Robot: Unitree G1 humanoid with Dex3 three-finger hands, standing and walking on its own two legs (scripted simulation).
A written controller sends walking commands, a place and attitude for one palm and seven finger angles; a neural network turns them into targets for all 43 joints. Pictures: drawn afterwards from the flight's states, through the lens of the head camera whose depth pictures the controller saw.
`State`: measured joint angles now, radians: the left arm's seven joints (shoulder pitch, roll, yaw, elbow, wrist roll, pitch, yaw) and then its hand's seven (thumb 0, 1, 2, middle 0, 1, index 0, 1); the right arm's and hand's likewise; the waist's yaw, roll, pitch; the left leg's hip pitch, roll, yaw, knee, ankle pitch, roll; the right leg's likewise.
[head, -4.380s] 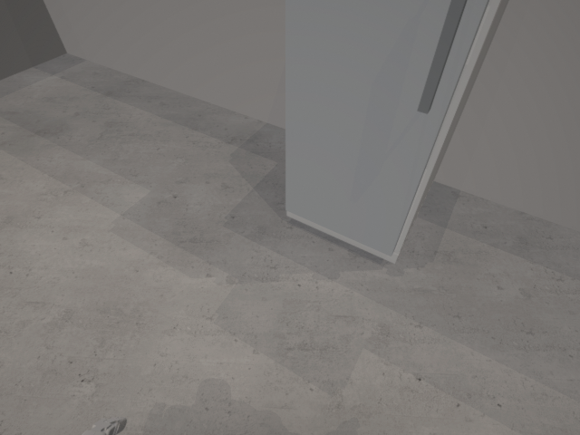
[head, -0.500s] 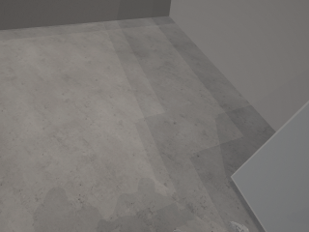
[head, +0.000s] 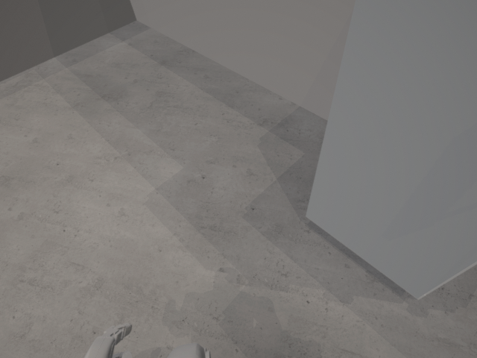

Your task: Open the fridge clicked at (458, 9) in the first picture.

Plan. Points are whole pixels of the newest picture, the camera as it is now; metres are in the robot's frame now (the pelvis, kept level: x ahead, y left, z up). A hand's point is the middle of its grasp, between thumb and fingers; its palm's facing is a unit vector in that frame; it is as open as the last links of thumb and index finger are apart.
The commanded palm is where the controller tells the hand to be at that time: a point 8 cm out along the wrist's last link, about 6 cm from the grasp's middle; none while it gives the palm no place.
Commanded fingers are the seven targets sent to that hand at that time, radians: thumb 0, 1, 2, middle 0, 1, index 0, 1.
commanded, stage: turn to face it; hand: right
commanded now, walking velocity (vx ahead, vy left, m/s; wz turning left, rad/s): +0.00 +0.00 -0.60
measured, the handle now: out of the picture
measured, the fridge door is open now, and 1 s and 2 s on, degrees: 0 0 0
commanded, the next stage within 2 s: take the last steps up to it in 1.20 s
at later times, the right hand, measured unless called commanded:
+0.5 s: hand out of the picture +0.09 -0.18 -0.13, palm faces +0.26 +0.92 -0.30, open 7.4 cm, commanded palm none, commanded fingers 0.00 -0.90 -0.90 0.20 0.30 0.20 0.30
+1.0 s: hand out of the picture -0.14 -0.17 -0.19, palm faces +0.60 +0.76 -0.25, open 7.4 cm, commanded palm none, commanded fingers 0.00 -0.90 -0.90 0.20 0.30 0.20 0.30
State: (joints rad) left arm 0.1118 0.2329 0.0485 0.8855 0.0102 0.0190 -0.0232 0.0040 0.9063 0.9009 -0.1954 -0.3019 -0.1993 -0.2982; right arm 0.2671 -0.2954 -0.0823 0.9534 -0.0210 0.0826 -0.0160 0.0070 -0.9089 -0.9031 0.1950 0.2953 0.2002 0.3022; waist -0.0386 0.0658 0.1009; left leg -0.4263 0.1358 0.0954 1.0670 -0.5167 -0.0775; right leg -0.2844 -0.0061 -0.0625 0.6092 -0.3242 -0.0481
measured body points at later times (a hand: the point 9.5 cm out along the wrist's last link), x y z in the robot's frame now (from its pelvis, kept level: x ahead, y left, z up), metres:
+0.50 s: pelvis +0.00 +0.04 +0.00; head +0.04 +0.07 +0.45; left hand +0.10 +0.29 -0.16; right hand +0.07 -0.23 -0.10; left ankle +0.03 +0.15 -0.73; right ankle -0.01 -0.08 -0.70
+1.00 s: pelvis -0.02 +0.02 -0.01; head -0.01 -0.03 +0.44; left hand +0.23 +0.15 -0.12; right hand -0.17 -0.21 -0.17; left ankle +0.02 +0.15 -0.70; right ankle -0.08 -0.06 -0.73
